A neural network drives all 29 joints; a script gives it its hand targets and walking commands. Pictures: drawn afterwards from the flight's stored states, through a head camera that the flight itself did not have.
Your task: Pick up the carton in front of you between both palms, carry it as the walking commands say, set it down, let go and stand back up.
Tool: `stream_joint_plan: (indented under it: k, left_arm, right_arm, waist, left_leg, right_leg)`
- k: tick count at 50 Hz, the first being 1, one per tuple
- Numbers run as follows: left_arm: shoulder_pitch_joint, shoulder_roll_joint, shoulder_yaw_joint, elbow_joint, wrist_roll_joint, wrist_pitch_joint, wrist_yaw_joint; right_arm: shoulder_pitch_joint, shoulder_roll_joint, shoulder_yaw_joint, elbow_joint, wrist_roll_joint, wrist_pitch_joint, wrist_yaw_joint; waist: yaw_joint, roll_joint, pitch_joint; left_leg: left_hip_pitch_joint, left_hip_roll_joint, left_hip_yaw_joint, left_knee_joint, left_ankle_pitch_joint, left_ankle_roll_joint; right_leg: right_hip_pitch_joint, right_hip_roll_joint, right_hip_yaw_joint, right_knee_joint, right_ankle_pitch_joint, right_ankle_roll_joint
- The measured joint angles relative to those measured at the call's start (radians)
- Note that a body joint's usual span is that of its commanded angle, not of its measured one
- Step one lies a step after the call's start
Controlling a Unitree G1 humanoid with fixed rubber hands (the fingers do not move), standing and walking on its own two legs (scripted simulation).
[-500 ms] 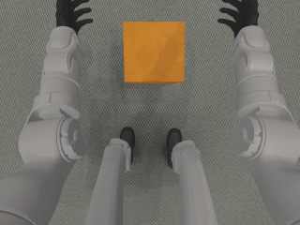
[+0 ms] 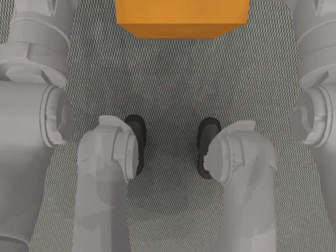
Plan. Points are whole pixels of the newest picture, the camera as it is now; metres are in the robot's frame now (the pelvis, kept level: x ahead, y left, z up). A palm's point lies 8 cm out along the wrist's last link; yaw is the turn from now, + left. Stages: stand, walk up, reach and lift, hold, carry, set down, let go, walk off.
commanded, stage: reach and lift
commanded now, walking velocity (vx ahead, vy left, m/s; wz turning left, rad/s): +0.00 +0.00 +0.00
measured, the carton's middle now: out of the picture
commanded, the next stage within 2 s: none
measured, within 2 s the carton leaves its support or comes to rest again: leaves its support in 1.06 s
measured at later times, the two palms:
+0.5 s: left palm out of the picture +0.58 +0.17 -0.20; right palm out of the picture +0.59 -0.17 -0.20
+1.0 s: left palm out of the picture +0.57 +0.15 -0.21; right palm out of the picture +0.58 -0.15 -0.21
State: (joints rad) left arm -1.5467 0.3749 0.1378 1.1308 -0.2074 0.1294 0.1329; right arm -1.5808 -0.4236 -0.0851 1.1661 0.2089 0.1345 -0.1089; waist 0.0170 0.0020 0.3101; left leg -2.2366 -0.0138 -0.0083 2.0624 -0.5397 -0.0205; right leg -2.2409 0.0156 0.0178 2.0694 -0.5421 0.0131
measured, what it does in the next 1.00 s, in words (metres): stands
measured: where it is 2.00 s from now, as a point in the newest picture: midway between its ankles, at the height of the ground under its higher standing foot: (170, 156)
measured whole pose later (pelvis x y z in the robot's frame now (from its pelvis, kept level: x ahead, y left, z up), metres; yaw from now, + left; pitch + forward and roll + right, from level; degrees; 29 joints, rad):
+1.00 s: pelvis +0.00 +0.00 -0.05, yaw +0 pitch +32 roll +1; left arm -1.57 0.30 0.23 0.99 -0.11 0.23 0.07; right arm -1.61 -0.36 -0.16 1.04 0.11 0.23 -0.05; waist 0.01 0.01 0.51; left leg -2.23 -0.02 -0.01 2.26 -0.60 -0.02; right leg -2.23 0.02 0.02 2.27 -0.60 0.00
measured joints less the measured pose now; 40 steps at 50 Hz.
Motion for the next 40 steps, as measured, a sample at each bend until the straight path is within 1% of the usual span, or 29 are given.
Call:
stream_joint_plan:
  k: [4,7,12,18,26,32,33,35,37,39,40]
  left_arm:
    - [-0.053,0.011,-0.015,0.057,-0.006,-0.017,-0.009]
    - [-0.075,0.019,-0.028,0.073,-0.016,-0.033,-0.012]
    - [-0.083,0.023,-0.058,0.054,-0.046,-0.046,-0.003]
    - [-0.074,0.008,-0.069,0.026,-0.062,-0.044,0.010]
    - [-0.039,-0.028,-0.006,0.058,0.004,-0.053,-0.011]
    - [-0.063,-0.043,-0.017,0.045,0.000,-0.050,-0.020]
    - [-0.073,-0.051,-0.015,0.043,0.003,-0.048,-0.017]
    - [-0.090,-0.055,-0.001,0.040,0.015,-0.043,0.003]
    - [-0.104,-0.055,0.011,0.038,0.030,-0.033,0.005]
    - [-0.109,-0.059,0.042,0.034,0.062,-0.018,-0.003]
    - [-0.107,-0.064,0.058,0.025,0.078,-0.006,-0.021]
  right_arm:
    - [-0.053,-0.008,0.014,0.057,0.005,-0.017,0.010]
    - [-0.074,-0.015,0.029,0.071,0.015,-0.033,0.013]
    - [-0.083,-0.031,0.064,0.054,0.046,-0.048,0.009]
    - [-0.089,-0.037,0.094,0.045,0.064,-0.049,0.010]
    - [-0.057,0.008,0.051,0.077,0.007,-0.053,0.024]
    - [-0.079,0.031,0.063,0.057,0.005,-0.047,0.028]
    - [-0.089,0.040,0.064,0.055,0.001,-0.044,0.030]
    - [-0.107,0.044,0.052,0.053,-0.013,-0.038,0.007]
    - [-0.126,0.044,0.040,0.062,-0.029,-0.032,0.006]
    - [-0.133,0.046,0.012,0.066,-0.060,-0.019,0.013]
    - [-0.131,0.048,-0.006,0.057,-0.077,-0.009,0.024]
  waist:
    - [-0.002,0.001,0.073]
    - [-0.004,0.001,0.123]
    - [-0.004,0.003,0.197]
    - [-0.003,0.005,0.186]
    - [-0.003,0.003,0.115]
    - [-0.006,0.005,0.151]
    - [-0.006,0.006,0.163]
    - [-0.007,0.006,0.188]
    - [-0.007,0.005,0.209]
    - [-0.007,0.003,0.213]
    - [-0.006,0.003,0.212]
  left_leg:
    - [-0.012,-0.002,0.000,0.056,-0.008,-0.001]
    - [-0.017,-0.002,0.002,0.093,-0.018,-0.002]
    - [0.004,-0.004,0.005,0.147,-0.047,-0.001]
    - [0.010,-0.006,0.008,0.177,-0.074,-0.004]
    - [0.000,-0.004,0.006,0.155,-0.072,-0.009]
    - [0.012,-0.003,0.007,0.133,-0.052,-0.008]
    - [0.017,-0.003,0.008,0.131,-0.049,-0.008]
    - [0.029,-0.003,0.008,0.129,-0.046,-0.007]
    - [0.041,-0.003,0.009,0.130,-0.045,-0.007]
    - [0.041,-0.003,0.008,0.137,-0.046,-0.006]
    - [0.039,-0.003,0.007,0.143,-0.047,-0.006]
  right_leg:
    - [-0.012,0.000,0.000,0.057,-0.008,0.000]
    - [-0.018,0.000,0.002,0.095,-0.019,0.000]
    - [0.002,-0.001,0.005,0.152,-0.050,0.000]
    - [0.006,-0.002,0.008,0.186,-0.079,-0.001]
    - [-0.008,-0.001,0.006,0.166,-0.075,-0.006]
    - [0.003,0.001,0.008,0.145,-0.054,-0.006]
    - [0.008,0.001,0.008,0.143,-0.051,-0.005]
    - [0.020,0.001,0.009,0.141,-0.049,-0.005]
    - [0.031,0.002,0.009,0.142,-0.047,-0.005]
    - [0.032,0.002,0.009,0.148,-0.047,-0.006]
    - [0.030,0.003,0.008,0.154,-0.049,-0.006]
